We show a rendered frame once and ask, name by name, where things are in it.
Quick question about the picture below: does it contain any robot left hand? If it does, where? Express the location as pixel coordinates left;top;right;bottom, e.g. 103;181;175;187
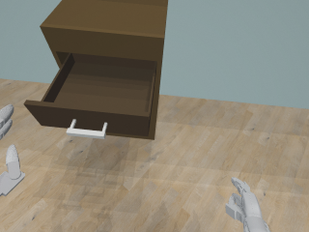
0;104;25;197

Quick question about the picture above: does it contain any robot right forearm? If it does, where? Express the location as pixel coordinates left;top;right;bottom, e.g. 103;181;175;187
243;216;271;232

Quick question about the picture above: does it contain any drawer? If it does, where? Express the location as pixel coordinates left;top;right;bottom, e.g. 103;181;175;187
24;52;157;136

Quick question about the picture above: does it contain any cabinet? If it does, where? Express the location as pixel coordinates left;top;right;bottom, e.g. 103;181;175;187
40;0;168;140

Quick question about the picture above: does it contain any robot right hand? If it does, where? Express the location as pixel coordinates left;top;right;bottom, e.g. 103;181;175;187
225;177;263;223

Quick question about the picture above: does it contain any handle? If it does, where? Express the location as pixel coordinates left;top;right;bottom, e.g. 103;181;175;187
66;119;108;139

